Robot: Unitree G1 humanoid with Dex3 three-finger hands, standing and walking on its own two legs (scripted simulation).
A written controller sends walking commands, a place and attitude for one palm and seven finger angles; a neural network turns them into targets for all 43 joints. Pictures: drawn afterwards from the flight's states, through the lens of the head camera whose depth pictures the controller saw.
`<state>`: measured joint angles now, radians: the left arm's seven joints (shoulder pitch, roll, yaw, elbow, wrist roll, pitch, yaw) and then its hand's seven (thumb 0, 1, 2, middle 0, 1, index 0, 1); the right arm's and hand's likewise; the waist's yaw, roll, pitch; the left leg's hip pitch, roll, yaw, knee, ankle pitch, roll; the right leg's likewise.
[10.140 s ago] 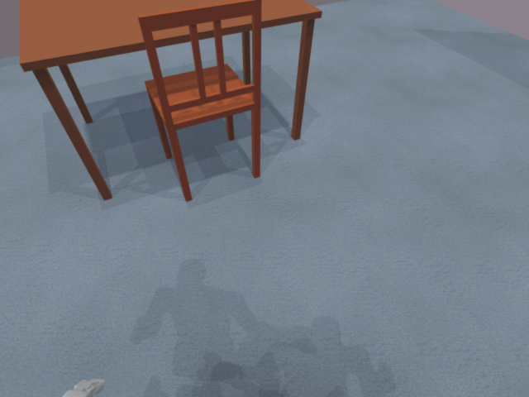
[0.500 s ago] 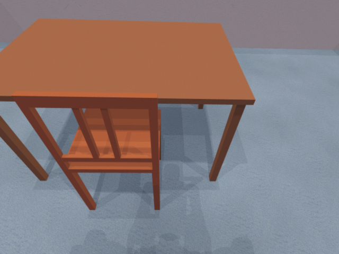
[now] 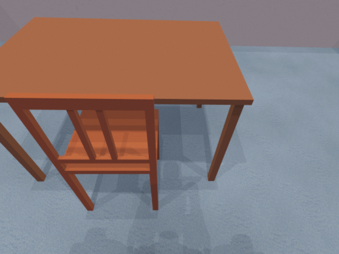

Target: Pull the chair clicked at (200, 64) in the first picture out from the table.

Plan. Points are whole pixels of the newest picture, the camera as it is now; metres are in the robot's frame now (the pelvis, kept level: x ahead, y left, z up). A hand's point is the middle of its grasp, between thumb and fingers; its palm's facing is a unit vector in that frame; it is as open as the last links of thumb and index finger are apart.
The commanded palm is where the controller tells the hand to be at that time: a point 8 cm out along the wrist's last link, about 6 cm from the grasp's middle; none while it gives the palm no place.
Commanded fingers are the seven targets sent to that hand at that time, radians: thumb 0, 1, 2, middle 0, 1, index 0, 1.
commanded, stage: look again from close up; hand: left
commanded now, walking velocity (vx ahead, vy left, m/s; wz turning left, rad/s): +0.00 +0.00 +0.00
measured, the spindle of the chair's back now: (83, 136) +0.49 +0.34 -0.09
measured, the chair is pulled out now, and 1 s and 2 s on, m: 0.00 0.00 0.00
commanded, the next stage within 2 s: shuffle to correct the standing spot in 1.10 s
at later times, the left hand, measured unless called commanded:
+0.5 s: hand out of the picture -0.01 +0.15 -0.18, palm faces +0.06 -0.99 -0.14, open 7.4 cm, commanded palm none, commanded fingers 0.00 0.90 0.90 -0.20 -0.30 -0.20 -0.30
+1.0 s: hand out of the picture +0.00 +0.15 -0.18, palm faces +0.05 -0.99 -0.15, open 7.4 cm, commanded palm none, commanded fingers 0.00 0.90 0.90 -0.20 -0.30 -0.20 -0.30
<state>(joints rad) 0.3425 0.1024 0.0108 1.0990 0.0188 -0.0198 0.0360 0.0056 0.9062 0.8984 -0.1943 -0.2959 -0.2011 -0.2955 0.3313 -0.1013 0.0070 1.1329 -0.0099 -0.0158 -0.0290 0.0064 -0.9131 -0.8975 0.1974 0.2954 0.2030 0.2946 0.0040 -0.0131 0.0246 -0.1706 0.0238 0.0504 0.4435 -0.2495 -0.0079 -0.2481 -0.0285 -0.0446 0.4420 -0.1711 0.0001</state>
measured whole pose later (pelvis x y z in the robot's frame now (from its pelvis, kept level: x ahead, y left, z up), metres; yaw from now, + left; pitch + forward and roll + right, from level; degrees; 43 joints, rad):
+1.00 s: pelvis +0.02 +0.00 +0.00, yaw +0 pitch -1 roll +0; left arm 0.34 0.11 0.01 1.11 0.02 -0.02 0.04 0.01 0.91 0.90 -0.19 -0.30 -0.20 -0.30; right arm 0.32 -0.10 0.01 1.14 -0.01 -0.02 -0.03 0.01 -0.91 -0.90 0.20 0.30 0.20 0.29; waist 0.01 -0.01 0.03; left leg -0.14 0.03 0.05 0.43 -0.27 -0.01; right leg -0.22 -0.02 -0.04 0.44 -0.20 0.00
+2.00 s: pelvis +0.08 +0.01 -0.02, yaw +4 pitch -1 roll +1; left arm 0.15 0.16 0.05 0.99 0.03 0.00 0.05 0.00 0.93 0.90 -0.20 -0.30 -0.20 -0.30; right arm 0.23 -0.12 -0.04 1.07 0.00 0.01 -0.04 0.01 -0.92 -0.90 0.20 0.30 0.20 0.29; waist -0.01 -0.03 0.11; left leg -0.28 0.00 0.05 0.73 -0.46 -0.02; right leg -0.38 -0.07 -0.09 0.61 -0.21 -0.02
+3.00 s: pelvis +0.08 +0.02 +0.00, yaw +2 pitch -1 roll +0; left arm 0.26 0.17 -0.01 1.06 0.01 -0.02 0.04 0.01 0.91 0.90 -0.19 -0.30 -0.20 -0.30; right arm 0.28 -0.15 0.02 1.11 -0.01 -0.02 -0.02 0.01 -0.92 -0.90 0.20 0.30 0.20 0.29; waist -0.01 0.00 0.03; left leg -0.19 0.01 0.09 0.47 -0.27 0.02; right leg -0.18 -0.01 -0.01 0.50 -0.30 0.00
